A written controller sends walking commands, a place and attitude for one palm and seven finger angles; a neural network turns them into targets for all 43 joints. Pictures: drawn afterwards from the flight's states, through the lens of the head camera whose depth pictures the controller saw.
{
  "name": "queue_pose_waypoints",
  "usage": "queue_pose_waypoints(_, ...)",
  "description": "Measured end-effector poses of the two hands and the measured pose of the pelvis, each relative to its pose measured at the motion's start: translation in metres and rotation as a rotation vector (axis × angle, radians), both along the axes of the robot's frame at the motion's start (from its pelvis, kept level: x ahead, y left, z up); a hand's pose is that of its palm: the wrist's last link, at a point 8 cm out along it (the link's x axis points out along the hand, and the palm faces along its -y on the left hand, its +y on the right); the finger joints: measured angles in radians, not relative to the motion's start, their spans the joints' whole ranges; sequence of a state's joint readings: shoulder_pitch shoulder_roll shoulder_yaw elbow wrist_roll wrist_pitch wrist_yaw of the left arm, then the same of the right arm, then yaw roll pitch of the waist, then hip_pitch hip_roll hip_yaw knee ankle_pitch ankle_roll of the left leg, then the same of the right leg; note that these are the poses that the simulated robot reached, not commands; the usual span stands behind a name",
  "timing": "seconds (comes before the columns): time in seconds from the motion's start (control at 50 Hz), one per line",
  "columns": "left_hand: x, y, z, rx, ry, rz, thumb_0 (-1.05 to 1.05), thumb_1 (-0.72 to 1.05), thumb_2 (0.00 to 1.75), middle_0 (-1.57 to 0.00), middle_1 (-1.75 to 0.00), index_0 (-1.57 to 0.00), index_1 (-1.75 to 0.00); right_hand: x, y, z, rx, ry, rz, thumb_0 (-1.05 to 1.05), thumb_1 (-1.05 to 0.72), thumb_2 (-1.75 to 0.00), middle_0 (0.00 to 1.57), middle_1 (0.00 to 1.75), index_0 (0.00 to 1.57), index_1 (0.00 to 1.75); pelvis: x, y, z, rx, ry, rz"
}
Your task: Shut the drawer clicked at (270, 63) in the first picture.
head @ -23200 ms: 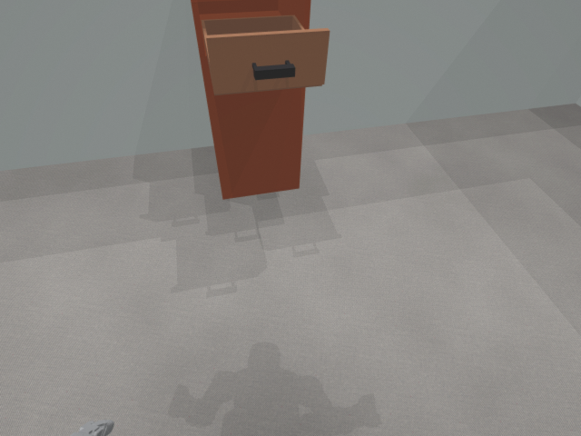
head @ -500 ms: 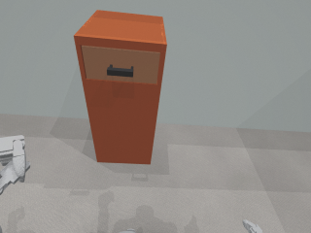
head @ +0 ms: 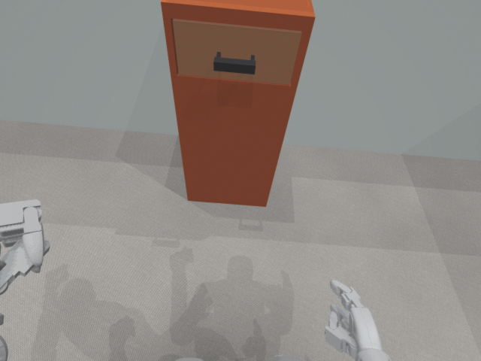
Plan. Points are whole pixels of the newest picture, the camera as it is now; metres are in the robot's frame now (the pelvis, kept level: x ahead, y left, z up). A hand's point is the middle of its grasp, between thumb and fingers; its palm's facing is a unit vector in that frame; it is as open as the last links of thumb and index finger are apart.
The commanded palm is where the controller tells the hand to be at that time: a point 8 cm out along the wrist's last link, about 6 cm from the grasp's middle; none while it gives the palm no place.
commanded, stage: stop stepping back and stand still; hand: left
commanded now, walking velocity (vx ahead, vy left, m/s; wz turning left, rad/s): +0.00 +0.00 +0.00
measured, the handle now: (235, 61) +0.84 +0.07 +0.02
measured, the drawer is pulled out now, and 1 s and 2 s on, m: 0.00 0.00 0.00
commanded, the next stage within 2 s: let the arm hang, fingers relaxed in 0.56 s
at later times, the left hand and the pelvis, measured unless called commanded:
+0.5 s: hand (15, 260) +0.19 +0.26 +0.16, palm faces +0.30 -0.82 -0.48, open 3.2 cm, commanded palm +0.13 +0.31 +0.18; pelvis -0.01 +0.03 +0.00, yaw -1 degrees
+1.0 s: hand out of the picture +0.02 +0.21 -0.17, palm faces +0.03 -0.98 -0.21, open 3.3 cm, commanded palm none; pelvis -0.02 +0.02 +0.00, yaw +1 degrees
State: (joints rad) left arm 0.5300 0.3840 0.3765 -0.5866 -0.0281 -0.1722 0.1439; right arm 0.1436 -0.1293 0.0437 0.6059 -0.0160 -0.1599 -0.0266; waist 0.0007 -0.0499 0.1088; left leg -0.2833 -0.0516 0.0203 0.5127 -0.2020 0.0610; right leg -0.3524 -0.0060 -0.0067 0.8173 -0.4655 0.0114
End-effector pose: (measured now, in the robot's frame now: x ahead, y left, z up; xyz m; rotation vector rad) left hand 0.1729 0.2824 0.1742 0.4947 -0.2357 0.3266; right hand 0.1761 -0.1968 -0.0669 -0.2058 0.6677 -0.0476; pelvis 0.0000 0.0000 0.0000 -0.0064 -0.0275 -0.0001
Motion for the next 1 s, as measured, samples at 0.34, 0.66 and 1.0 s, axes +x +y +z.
queue_pose_waypoints(0.34,-0.028,0.034,-0.013,-0.012,0.089,0.080,0.01,0.89,0.90,-1.40,-1.60,-1.41,-1.59,-0.052,-0.024,-0.018,-0.083,0.146,-0.147,0.02,-0.91,-0.90,0.21,0.30,0.20,0.30,-0.005,0.027,0.001,-0.006,0.018,-0.011)
queue_pose_waypoints(0.66,-0.026,0.027,0.012,0.076,0.052,-0.001,0.01,0.89,0.90,-1.40,-1.60,-1.41,-1.59,-0.021,0.002,-0.001,-0.018,0.026,-0.091,0.02,-0.90,-0.90,0.20,0.30,0.20,0.30,-0.006,0.028,0.007,-0.006,0.028,-0.019)
queue_pose_waypoints(1.0,-0.163,-0.026,-0.316,-0.498,1.425,0.202,0.01,0.90,0.90,-1.02,-1.25,-1.02,-1.22,-0.140,-0.044,-0.049,-0.111,0.538,-0.121,0.01,-0.91,-0.90,0.20,0.30,0.20,0.30,-0.025,0.018,0.000,-0.003,0.007,0.017)
